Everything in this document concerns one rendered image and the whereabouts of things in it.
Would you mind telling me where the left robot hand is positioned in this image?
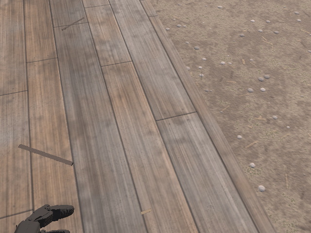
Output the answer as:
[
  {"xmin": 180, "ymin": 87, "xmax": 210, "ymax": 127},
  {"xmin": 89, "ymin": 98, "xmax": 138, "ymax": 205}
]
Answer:
[{"xmin": 15, "ymin": 204, "xmax": 75, "ymax": 233}]

